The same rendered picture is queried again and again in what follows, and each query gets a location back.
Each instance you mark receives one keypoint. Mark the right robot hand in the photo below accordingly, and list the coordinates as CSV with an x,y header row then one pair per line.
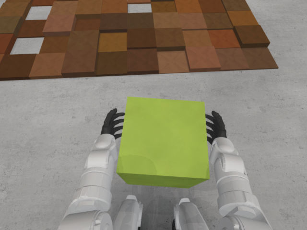
x,y
218,127

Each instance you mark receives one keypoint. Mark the carton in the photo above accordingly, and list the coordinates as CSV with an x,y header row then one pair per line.
x,y
163,143

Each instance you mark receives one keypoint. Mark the left robot hand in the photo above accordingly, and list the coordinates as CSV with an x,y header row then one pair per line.
x,y
109,123

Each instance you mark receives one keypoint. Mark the robot thigh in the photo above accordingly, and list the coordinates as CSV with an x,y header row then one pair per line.
x,y
128,216
188,217

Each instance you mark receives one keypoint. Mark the left robot thigh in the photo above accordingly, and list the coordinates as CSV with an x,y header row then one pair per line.
x,y
128,216

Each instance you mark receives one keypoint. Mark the robot right forearm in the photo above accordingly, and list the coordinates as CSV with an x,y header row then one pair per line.
x,y
235,195

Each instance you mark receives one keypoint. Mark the robot right upper arm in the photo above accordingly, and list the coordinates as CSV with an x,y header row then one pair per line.
x,y
235,222

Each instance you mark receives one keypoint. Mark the right robot thigh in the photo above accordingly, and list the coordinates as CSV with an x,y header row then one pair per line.
x,y
188,217

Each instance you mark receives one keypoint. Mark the robot left upper arm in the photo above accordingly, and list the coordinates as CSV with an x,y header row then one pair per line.
x,y
89,220

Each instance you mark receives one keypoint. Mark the robot left forearm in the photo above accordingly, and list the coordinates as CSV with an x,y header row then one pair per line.
x,y
94,188

